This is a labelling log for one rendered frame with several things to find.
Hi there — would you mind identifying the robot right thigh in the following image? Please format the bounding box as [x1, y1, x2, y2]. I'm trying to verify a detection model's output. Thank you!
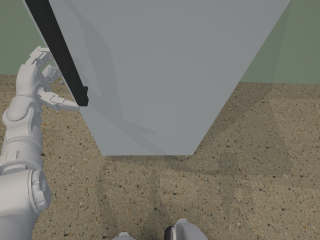
[170, 222, 208, 240]

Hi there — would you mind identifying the robot right shin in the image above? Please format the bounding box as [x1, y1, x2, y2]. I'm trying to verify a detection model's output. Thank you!
[170, 218, 187, 240]

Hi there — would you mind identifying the robot left hand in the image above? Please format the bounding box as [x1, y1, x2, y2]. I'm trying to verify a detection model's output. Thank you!
[16, 46, 80, 112]

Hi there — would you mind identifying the handle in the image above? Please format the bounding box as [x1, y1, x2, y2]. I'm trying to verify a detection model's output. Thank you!
[25, 0, 89, 107]

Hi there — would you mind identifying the robot left forearm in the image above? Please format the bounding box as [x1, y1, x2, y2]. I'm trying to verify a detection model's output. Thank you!
[0, 96, 44, 176]

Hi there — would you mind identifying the robot left upper arm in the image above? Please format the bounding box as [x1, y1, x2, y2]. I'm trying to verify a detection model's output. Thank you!
[0, 168, 52, 240]

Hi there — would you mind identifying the fridge door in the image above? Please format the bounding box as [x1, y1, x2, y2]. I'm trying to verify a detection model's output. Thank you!
[22, 0, 291, 156]

